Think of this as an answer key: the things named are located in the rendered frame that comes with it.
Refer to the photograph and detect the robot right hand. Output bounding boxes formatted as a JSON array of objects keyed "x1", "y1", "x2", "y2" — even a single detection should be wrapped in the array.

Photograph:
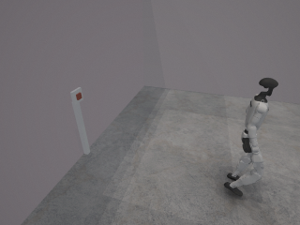
[{"x1": 251, "y1": 153, "x2": 264, "y2": 170}]

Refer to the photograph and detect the left robot thigh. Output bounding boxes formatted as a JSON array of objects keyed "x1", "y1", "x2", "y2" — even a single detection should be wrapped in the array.
[{"x1": 241, "y1": 153, "x2": 251, "y2": 164}]

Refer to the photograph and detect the robot torso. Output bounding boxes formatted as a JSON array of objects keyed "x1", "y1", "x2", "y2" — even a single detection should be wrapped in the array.
[{"x1": 241, "y1": 98, "x2": 269, "y2": 143}]

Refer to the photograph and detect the panel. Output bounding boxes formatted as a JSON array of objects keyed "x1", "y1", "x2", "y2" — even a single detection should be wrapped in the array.
[{"x1": 70, "y1": 87, "x2": 90, "y2": 155}]

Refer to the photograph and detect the right robot forearm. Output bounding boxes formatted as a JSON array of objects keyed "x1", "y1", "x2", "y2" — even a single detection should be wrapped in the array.
[{"x1": 247, "y1": 127, "x2": 260, "y2": 155}]

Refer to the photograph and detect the robot right upper arm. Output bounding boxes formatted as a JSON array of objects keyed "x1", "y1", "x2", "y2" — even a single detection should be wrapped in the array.
[{"x1": 247, "y1": 102, "x2": 267, "y2": 131}]

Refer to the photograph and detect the button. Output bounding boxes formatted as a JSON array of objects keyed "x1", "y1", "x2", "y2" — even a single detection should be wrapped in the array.
[{"x1": 76, "y1": 92, "x2": 82, "y2": 100}]

